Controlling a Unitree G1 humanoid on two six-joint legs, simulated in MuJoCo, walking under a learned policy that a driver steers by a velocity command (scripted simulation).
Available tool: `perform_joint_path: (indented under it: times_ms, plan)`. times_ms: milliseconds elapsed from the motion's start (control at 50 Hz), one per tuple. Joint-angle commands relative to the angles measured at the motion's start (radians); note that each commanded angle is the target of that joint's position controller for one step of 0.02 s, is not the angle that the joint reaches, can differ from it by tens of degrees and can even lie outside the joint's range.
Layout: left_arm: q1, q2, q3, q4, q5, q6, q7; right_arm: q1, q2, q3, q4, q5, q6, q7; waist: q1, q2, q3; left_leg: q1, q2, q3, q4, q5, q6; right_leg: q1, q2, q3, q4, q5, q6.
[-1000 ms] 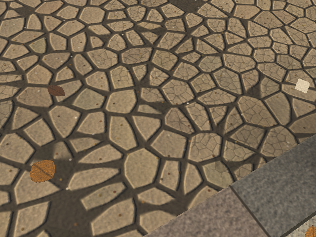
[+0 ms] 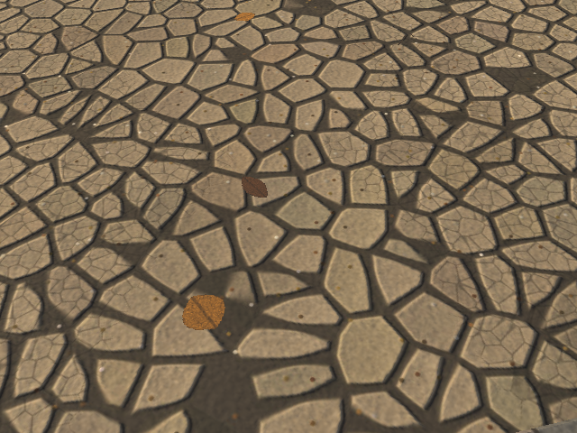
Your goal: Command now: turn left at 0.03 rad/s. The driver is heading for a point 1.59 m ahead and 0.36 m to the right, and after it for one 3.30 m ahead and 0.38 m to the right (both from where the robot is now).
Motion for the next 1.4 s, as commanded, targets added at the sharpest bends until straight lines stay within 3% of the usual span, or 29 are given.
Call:
perform_joint_path:
  times_ms: [20, 180, 480, 1060, 1100, 1140, 1180, 1220, 1240, 1260, 1300, 1320, 1340, 1360, 1380, 1400]
  plan:
    - [-0.008, 0.119, 0.020, -0.028, -0.003, -0.018, 0.008, -0.021, -0.105, -0.029, -0.030, 0.003, -0.009, -0.007, -0.001, -0.054, -0.025, 0.032, 0.050, -0.050, -0.064, 0.142, 0.026, -0.032, -0.036, 0.040, -0.104, 0.130, -0.023]
    - [-0.003, 0.107, 0.012, 0.013, -0.005, -0.010, 0.017, 0.011, -0.109, -0.030, 0.057, 0.006, -0.015, -0.013, 0.002, -0.010, -0.015, 0.029, 0.049, -0.040, -0.069, 0.166, 0.010, -0.015, -0.019, 0.028, -0.099, 0.141, -0.032]
    - [0.023, 0.084, 0.000, 0.084, -0.007, -0.004, 0.020, 0.045, -0.102, -0.019, 0.171, 0.010, -0.014, -0.025, -0.005, -0.019, -0.001, 0.033, 0.047, -0.027, -0.075, 0.170, 0.005, -0.019, 0.002, 0.012, -0.107, 0.148, -0.031]
    - [0.126, 0.038, -0.018, 0.153, -0.010, -0.002, 0.027, 0.115, -0.059, 0.007, 0.250, 0.012, -0.015, -0.029, -0.007, -0.016, 0.024, 0.003, 0.039, -0.008, -0.084, 0.131, 0.000, -0.042, 0.017, 0.007, -0.112, 0.118, -0.035]
    - [0.152, 0.039, -0.015, 0.166, -0.017, 0.003, 0.031, 0.144, -0.055, 0.006, 0.263, 0.018, -0.012, -0.031, -0.008, -0.023, 0.014, -0.012, 0.007, 0.022, -0.065, -0.143, 0.013, -0.052, 0.039, -0.008, -0.109, -0.153, -0.053]
    - [0.145, 0.064, -0.006, 0.149, -0.025, 0.000, 0.036, 0.136, -0.070, 0.000, 0.248, 0.024, -0.019, -0.034, -0.005, -0.037, 0.097, -0.117, 0.004, 0.015, -0.041, -0.411, 0.045, -0.130, 0.017, 0.039, -0.121, -0.437, -0.096]
    - [0.176, 0.073, 0.000, 0.144, -0.033, -0.021, 0.030, 0.123, -0.046, 0.003, 0.229, 0.027, -0.047, -0.026, 0.008, -0.064, 0.135, -0.187, 0.021, -0.002, 0.004, -0.389, 0.060, -0.130, -0.046, 0.137, -0.151, -0.488, -0.141]
    - [0.243, 0.109, 0.016, 0.155, -0.039, -0.041, 0.021, 0.097, -0.015, 0.007, 0.208, 0.030, -0.079, -0.010, 0.029, -0.142, 0.115, -0.257, 0.007, 0.043, 0.135, -0.261, 0.051, -0.050, -0.157, 0.307, -0.228, -0.528, -0.206]
    - [0.248, 0.130, 0.025, 0.154, -0.041, -0.047, 0.017, 0.096, 0.004, 0.011, 0.199, 0.035, -0.091, -0.002, 0.021, -0.193, 0.107, -0.257, 0.002, 0.069, 0.209, -0.189, 0.054, -0.043, -0.228, 0.412, -0.284, -0.551, -0.244]
    - [0.226, 0.130, 0.026, 0.141, -0.041, -0.050, 0.015, 0.093, 0.001, 0.011, 0.194, 0.037, -0.101, 0.005, 0.009, -0.192, 0.120, -0.223, 0.018, 0.055, 0.231, -0.172, 0.069, -0.094, -0.259, 0.457, -0.310, -0.532, -0.261]
    - [0.121, 0.125, 0.023, 0.097, -0.044, -0.051, 0.009, 0.190, 0.010, 0.009, 0.222, 0.044, -0.112, 0.010, -0.066, -0.176, 0.133, -0.031, 0.014, 0.064, 0.055, -0.182, 0.103, -0.221, -0.202, 0.352, -0.264, -0.455, -0.215]
    - [0.054, 0.114, 0.020, 0.068, -0.049, -0.050, 0.006, 0.292, -0.009, 0.000, 0.262, 0.041, -0.113, 0.007, -0.110, -0.130, 0.132, 0.128, 0.023, 0.026, -0.051, -0.126, 0.106, -0.316, -0.132, 0.251, -0.167, -0.346, -0.169]
    - [-0.001, 0.056, 0.007, 0.036, -0.050, -0.062, 0.003, 0.429, -0.097, -0.027, 0.302, 0.037, -0.117, 0.004, -0.152, 0.059, 0.103, 0.277, 0.153, -0.217, -0.160, -0.197, 0.150, -0.461, -0.008, 0.062, 0.122, -0.168, -0.097]
    - [-0.010, 0.017, -0.003, -0.009, -0.046, -0.088, 0.006, 0.544, -0.230, -0.060, 0.315, 0.038, -0.125, 0.016, -0.173, 0.314, 0.044, 0.402, 0.372, -0.613, -0.303, -0.187, 0.271, -0.609, 0.080, -0.044, 0.447, -0.165, -0.057]
    - [-0.026, 0.054, 0.006, -0.013, -0.053, -0.106, 0.003, 0.499, -0.152, -0.034, 0.298, 0.016, -0.139, 0.019, -0.135, 0.182, 0.054, 0.404, 0.416, -0.695, -0.306, -0.115, 0.295, -0.704, 0.046, 0.058, 0.647, -0.227, -0.072]
    - [0.004, 0.048, 0.005, -0.003, -0.063, -0.116, -0.009, 0.440, -0.102, -0.020, 0.275, 0.013, -0.148, 0.020, -0.094, 0.108, 0.077, 0.407, 0.391, -0.588, -0.283, -0.030, 0.269, -0.755, 0.010, 0.087, 0.741, -0.162, -0.094]
Velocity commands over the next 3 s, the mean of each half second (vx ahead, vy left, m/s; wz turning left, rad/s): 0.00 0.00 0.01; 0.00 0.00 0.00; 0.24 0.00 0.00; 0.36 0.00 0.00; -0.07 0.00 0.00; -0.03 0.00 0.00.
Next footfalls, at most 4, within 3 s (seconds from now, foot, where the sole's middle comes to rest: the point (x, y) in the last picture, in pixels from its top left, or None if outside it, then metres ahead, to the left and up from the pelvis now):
1.74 right None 0.41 -0.13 -0.77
2.18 left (284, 423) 0.55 0.07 -0.81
2.54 right None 0.34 -0.15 -0.77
2.92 left None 0.32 0.08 -0.77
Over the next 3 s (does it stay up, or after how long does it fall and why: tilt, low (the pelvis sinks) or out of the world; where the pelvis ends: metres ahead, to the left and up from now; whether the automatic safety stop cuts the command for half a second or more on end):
stays up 0.32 -0.08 0.00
